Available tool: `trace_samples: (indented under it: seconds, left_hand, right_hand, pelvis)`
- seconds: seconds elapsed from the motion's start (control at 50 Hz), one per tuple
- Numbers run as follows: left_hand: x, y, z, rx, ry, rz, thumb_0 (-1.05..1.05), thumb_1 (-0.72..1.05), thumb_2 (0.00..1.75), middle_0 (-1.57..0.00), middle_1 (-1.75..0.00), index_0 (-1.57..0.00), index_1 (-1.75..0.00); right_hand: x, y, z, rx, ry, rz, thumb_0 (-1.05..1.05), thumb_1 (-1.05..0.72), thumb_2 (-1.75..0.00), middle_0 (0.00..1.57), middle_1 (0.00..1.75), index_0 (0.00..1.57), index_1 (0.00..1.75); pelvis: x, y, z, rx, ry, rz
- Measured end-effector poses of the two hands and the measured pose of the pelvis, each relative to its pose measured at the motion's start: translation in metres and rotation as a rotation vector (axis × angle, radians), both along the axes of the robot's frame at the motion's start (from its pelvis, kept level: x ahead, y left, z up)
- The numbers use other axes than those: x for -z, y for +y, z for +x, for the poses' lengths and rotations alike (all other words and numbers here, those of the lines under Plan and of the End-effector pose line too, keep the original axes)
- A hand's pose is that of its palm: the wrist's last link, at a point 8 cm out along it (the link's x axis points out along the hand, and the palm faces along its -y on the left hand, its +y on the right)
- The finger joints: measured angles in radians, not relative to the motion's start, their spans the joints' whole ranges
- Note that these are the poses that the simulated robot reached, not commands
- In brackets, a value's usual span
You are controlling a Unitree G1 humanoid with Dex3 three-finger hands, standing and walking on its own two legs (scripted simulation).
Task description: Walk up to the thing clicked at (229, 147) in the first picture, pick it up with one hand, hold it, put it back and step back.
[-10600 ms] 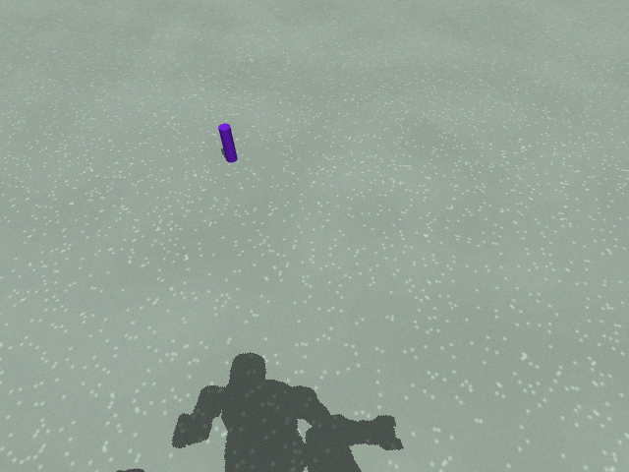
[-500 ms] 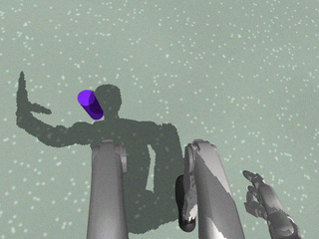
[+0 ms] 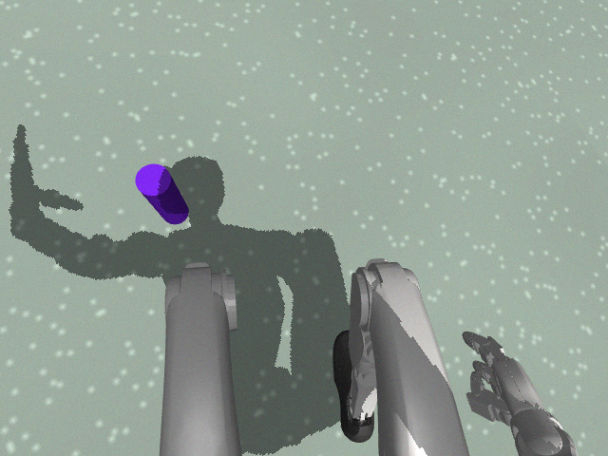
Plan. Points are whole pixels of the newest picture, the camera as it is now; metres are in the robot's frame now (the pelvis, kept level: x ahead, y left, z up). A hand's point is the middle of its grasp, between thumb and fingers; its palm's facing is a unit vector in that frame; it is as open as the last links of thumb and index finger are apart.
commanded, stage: go down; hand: left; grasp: from the side
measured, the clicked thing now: (165, 197) +0.47 +0.24 -0.30
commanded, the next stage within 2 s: approach in 0.08 s
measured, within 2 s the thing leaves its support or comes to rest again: neither
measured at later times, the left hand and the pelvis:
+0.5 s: hand out of the picture +0.40 +0.40 -0.07, palm faces +0.19 -0.98 +0.00, open 17.6 cm; pelvis -0.01 +0.00 -0.05, yaw -3 degrees
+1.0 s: hand (131, 212) +0.43 +0.28 -0.24, palm faces +0.08 -0.99 +0.06, open 17.6 cm; pelvis -0.01 +0.02 -0.10, yaw -8 degrees
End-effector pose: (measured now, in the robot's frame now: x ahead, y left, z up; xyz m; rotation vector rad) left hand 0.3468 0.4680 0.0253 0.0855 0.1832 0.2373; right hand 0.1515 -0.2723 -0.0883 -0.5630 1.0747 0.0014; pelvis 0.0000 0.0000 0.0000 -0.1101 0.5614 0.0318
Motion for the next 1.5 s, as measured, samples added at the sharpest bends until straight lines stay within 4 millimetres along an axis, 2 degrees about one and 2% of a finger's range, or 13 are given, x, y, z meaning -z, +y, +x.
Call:
trace_samples:
  seconds: [0.24, 0.36, 0.46, 0.6, 0.66, 0.74, 0.86, 1.02, 1.14, 1.28, 1.5]
  left_hand:
    - [0.008, 0.005, 0.001, -0.009, -0.027, -0.005, -0.01, -0.49, 0.08, -0.05, -0.06, -0.03, -0.07]
    - [0.03, 0.002, 0.003, -0.002, -0.066, -0.029, -0.01, -0.54, 0.05, -0.07, -0.07, -0.05, -0.08]
    - [0.073, -0.012, 0.014, 0.023, -0.106, -0.059, -0.01, -0.57, 0.02, -0.07, -0.07, -0.06, -0.08]
    - [0.162, -0.044, 0.033, 0.066, -0.083, -0.126, -0.01, -0.57, 0.02, -0.08, -0.08, -0.07, -0.09]
    - [0.193, -0.056, 0.04, 0.074, -0.082, -0.133, -0.01, -0.56, 0.02, -0.08, -0.09, -0.07, -0.09]
    - [0.22, -0.068, 0.046, 0.097, -0.085, -0.114, -0.02, -0.55, 0.04, -0.08, -0.1, -0.06, -0.1]
    - [0.246, -0.093, 0.052, 0.151, -0.067, -0.11, -0.02, -0.55, 0.05, -0.08, -0.11, -0.06, -0.11]
    - [0.27, -0.137, 0.057, 0.136, -0.089, -0.158, -0.02, -0.59, 0.02, -0.08, -0.1, -0.07, -0.09]
    - [0.279, -0.145, 0.057, 0.068, -0.123, -0.133, -0.02, -0.59, 0.02, -0.07, -0.09, -0.07, -0.08]
    - [0.282, -0.149, 0.055, 0.107, -0.114, -0.07, -0.02, -0.54, 0.03, -0.06, -0.08, -0.06, -0.07]
    - [0.293, -0.181, 0.067, 0.078, -0.137, -0.118, -0.01, -0.51, 0.06, -0.05, -0.07, -0.05, -0.06]
  right_hand:
    - [0.012, -0.002, -0.001, -0.023, 0.012, -0.008, 0.01, -0.91, -0.9, 0.2, 0.3, 0.21, 0.3]
    - [0.019, -0.001, -0.003, -0.053, 0.018, -0.017, 0.01, -0.91, -0.9, 0.2, 0.3, 0.21, 0.3]
    - [0.029, 0.001, -0.004, -0.097, 0.029, -0.041, 0.01, -0.91, -0.9, 0.2, 0.3, 0.21, 0.3]
    - [0.042, 0.007, -0.006, -0.156, 0.08, -0.101, 0.01, -0.9, -0.9, 0.2, 0.3, 0.21, 0.3]
    - [0.047, 0.01, -0.008, -0.179, 0.121, -0.132, 0.0, -0.9, -0.9, 0.2, 0.3, 0.21, 0.3]
    - [0.052, 0.014, -0.013, -0.205, 0.175, -0.167, 0.0, -0.91, -0.9, 0.2, 0.3, 0.21, 0.3]
    - [0.056, 0.02, -0.014, -0.241, 0.203, -0.193, 0.0, -0.92, -0.9, 0.21, 0.3, 0.21, 0.3]
    - [0.05, 0.027, -0.015, -0.294, 0.19, -0.223, 0.0, -0.93, -0.9, 0.21, 0.3, 0.21, 0.3]
    - [0.046, 0.029, -0.022, -0.322, 0.219, -0.252, 0.0, -0.93, -0.9, 0.21, 0.3, 0.21, 0.3]
    - [0.047, 0.027, -0.036, -0.327, 0.286, -0.27, 0.0, -0.93, -0.9, 0.2, 0.3, 0.21, 0.3]
    - [0.044, 0.029, -0.047, -0.326, 0.321, -0.28, 0.0, -0.92, -0.9, 0.21, 0.3, 0.21, 0.3]
  pelvis:
    - [0.013, -0.001, -0.002, 0.005, -0.014, 0.0]
    - [0.024, 0.0, -0.005, 0.013, -0.028, -0.005]
    - [0.042, 0.001, -0.006, 0.026, -0.054, -0.018]
    - [0.07, 0.006, -0.006, 0.049, -0.111, -0.053]
    - [0.079, 0.009, -0.005, 0.054, -0.136, -0.069]
    - [0.089, 0.012, -0.005, 0.061, -0.168, -0.09]
    - [0.097, 0.018, -0.007, 0.07, -0.206, -0.116]
    - [0.105, 0.021, -0.012, 0.088, -0.267, -0.146]
    - [0.109, 0.023, -0.016, 0.096, -0.304, -0.164]
    - [0.111, 0.026, -0.018, 0.097, -0.317, -0.174]
    - [0.112, 0.026, -0.018, 0.108, -0.332, -0.192]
